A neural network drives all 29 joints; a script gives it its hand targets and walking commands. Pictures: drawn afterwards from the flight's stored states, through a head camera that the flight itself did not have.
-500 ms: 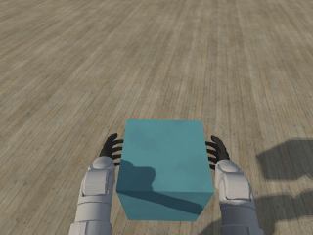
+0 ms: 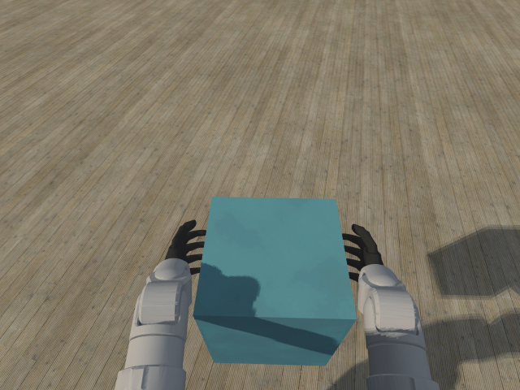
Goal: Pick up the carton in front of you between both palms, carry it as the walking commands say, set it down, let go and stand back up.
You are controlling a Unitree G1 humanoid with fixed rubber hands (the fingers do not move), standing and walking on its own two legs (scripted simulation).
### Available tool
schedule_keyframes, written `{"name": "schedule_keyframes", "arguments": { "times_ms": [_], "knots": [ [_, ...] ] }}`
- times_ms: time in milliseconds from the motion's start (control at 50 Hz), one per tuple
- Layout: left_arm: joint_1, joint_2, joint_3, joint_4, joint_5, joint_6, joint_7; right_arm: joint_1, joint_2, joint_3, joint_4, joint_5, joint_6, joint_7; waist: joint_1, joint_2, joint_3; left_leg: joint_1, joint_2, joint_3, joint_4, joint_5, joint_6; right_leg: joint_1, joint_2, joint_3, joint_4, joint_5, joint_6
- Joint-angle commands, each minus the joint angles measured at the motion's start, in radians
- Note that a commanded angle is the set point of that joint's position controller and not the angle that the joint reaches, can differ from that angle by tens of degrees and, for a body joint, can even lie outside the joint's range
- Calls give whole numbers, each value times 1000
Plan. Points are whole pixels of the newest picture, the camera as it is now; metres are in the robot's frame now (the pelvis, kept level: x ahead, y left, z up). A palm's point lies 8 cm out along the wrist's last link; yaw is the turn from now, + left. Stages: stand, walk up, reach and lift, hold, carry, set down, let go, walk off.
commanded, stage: hold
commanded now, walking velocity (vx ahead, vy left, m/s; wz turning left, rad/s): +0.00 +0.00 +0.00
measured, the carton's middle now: (271, 285) +0.30 +0.00 -0.05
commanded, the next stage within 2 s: set down in 0.74 s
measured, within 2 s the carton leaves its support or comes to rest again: neither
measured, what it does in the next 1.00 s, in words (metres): stands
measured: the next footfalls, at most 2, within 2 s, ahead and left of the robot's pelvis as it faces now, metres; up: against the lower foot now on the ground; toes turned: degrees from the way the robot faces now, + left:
none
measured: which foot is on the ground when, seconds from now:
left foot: down 0.00-1.00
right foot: down 0.00-1.00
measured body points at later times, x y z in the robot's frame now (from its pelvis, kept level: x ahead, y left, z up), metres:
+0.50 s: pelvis -0.03 -0.02 +0.00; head -0.08 -0.03 +0.45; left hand +0.27 +0.15 +0.05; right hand +0.28 -0.16 +0.04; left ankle +0.00 +0.11 -0.74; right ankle +0.03 -0.13 -0.74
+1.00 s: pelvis +0.01 -0.02 +0.00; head -0.02 -0.03 +0.45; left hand +0.31 +0.15 +0.04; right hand +0.33 -0.15 +0.03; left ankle +0.00 +0.11 -0.74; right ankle +0.03 -0.13 -0.74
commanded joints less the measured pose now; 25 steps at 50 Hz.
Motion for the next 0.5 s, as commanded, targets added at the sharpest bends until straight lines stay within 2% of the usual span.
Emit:
{"name": "schedule_keyframes", "arguments": {
  "times_ms": [0, 40, 80, 160, 360, 480],
  "knots": [
    [-412, -876, -492, -51, -205, -46, -223, -428, 868, 500, -44, 207, -46, 235, 8, 21, -233, 155, -92, -202, -112, 364, -18, 241, 127, 155, -65, 290, -25],
    [-437, -891, -487, -20, -201, -52, -227, -473, 874, 503, -40, 211, -55, 241, 12, 33, -218, 146, -96, -195, -126, 320, -23, 252, 134, 147, -69, 244, -23],
    [-494, -904, -491, 3, -212, -57, -240, -491, 891, 491, -1, 206, -59, 244, 7, 17, -197, 77, -97, -193, -137, 200, -18, 282, 132, 150, -71, 169, -26],
    [-546, -939, -480, 63, -212, -64, -269, -517, 927, 468, 59, 198, -58, 259, -10, 9, -184, 46, -91, -193, -152, 87, -4, 269, 123, 146, -75, 93, -25],
    [-619, -973, -388, 191, -179, -66, -308, -627, 982, 427, 164, 190, -51, 306, 11, -11, -132, -5, -91, -178, -176, -90, 13, 258, 106, 139, -102, -77, -17],
    [-688, -995, -380, 210, -184, -72, -324, -686, 1006, 422, 191, 197, -51, 322, 5, -17, -149, -10, -93, -173, -158, -123, 15, 247, 91, 157, -117, -164, -16]
  ]
}}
